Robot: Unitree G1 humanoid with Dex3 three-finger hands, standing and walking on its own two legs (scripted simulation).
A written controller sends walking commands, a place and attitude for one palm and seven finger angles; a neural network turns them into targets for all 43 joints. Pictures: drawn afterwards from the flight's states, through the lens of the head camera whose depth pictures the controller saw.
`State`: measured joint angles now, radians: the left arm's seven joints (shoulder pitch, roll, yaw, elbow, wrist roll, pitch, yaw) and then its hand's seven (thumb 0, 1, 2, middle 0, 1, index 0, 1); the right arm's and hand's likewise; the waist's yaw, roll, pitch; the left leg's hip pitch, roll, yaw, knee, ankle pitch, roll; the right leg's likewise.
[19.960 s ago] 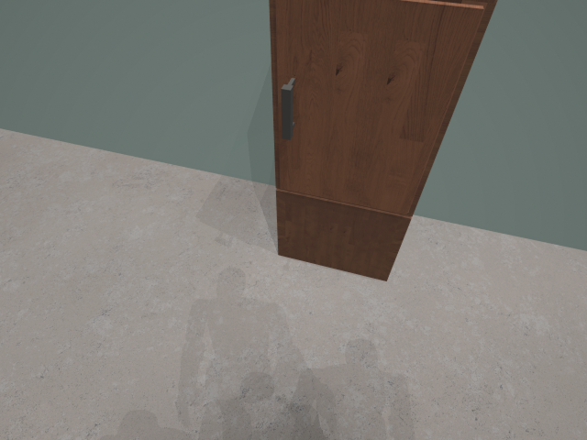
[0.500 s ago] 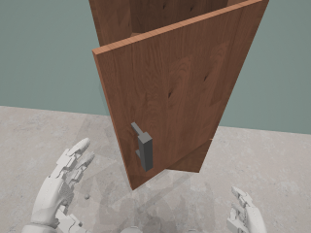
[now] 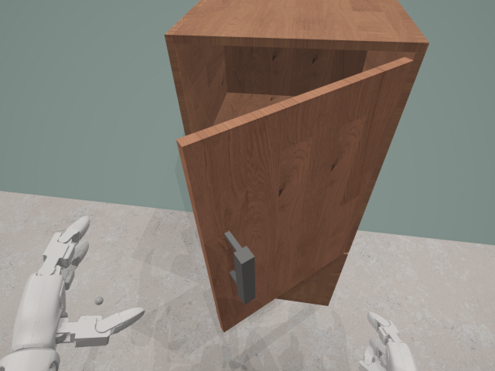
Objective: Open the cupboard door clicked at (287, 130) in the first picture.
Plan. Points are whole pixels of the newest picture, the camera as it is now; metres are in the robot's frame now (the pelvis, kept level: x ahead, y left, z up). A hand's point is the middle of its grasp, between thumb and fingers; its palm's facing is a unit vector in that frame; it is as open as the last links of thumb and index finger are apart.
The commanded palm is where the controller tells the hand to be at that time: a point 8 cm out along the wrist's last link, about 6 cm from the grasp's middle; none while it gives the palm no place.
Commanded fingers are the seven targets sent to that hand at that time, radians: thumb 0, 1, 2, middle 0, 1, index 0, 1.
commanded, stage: draw the hand back to the body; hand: left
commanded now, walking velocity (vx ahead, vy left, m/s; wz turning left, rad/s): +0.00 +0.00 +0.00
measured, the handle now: (238, 267) +0.30 +0.05 +0.00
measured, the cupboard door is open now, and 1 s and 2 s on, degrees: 42 42 42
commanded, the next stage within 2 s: step back with the hand held close in 0.74 s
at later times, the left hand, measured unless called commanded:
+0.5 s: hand (49, 250) +0.20 +0.25 +0.19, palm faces +0.46 -0.79 -0.40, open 7.9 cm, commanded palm +0.15 +0.29 +0.20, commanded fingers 0.00 0.90 0.90 -0.20 -0.30 -0.20 -0.30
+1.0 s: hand (48, 259) +0.19 +0.25 +0.19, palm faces +0.44 -0.78 -0.44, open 7.4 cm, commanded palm +0.13 +0.28 +0.20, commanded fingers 0.00 0.90 0.90 -0.20 -0.30 -0.20 -0.30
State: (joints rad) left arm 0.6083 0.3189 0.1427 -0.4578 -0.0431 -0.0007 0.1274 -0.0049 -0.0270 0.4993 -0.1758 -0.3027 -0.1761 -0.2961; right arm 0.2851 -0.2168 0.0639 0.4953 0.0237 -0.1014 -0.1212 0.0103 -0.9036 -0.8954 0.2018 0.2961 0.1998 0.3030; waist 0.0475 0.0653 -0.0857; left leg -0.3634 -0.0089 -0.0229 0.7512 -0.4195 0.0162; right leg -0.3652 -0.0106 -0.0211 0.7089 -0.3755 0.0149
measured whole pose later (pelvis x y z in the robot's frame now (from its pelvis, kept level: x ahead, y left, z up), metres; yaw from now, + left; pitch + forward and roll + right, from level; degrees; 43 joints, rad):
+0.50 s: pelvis +0.01 -0.01 +0.02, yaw -1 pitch -3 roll +0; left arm 0.47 0.34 0.35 -0.41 -0.06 -0.06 0.12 0.01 0.79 0.85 -0.21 -0.30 -0.21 -0.30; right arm 0.20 -0.23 0.03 0.61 0.01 -0.12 -0.09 0.01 -0.90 -0.90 0.20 0.30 0.20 0.30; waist 0.07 0.07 -0.01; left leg -0.12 0.00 -0.01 0.47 -0.30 0.01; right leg -0.14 0.00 -0.01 0.45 -0.26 0.01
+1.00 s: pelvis -0.01 -0.02 +0.03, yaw -1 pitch -3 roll -1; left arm 0.47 0.35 0.38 -0.37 -0.04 -0.14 0.11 0.02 0.89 0.89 -0.21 -0.30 -0.21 -0.30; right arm 0.18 -0.24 0.02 0.62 0.00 -0.08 -0.08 0.01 -0.90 -0.90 0.20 0.30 0.20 0.30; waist 0.04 0.08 0.00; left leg -0.15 0.02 -0.01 0.45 -0.25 -0.01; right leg -0.15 0.02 -0.01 0.39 -0.19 -0.01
